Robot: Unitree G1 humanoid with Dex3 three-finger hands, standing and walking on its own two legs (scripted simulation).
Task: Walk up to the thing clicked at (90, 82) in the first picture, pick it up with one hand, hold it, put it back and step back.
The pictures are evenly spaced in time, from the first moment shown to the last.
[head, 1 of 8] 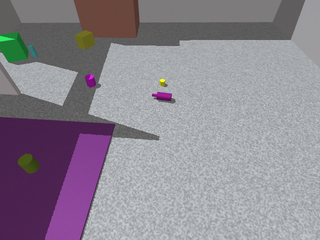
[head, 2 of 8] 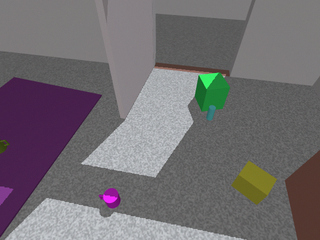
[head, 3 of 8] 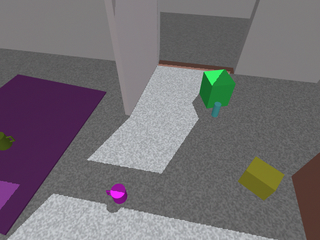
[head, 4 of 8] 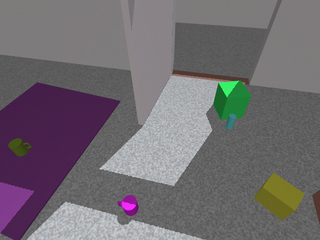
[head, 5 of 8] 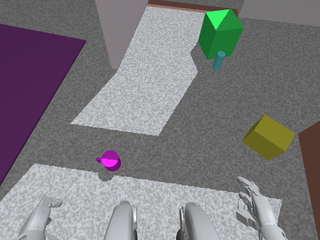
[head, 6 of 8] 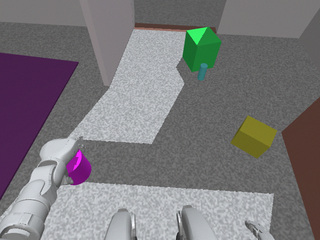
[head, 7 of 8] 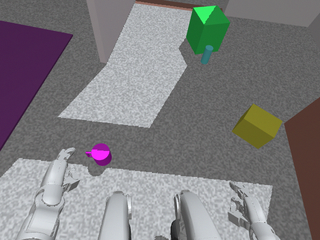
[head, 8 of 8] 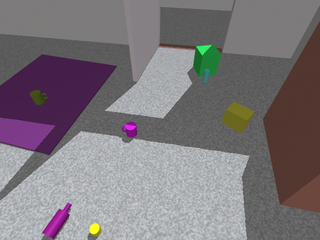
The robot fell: no
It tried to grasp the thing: yes
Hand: left
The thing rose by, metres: 0.66
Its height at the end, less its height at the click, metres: +0.00
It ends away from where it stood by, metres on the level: 0.01
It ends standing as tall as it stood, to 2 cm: yes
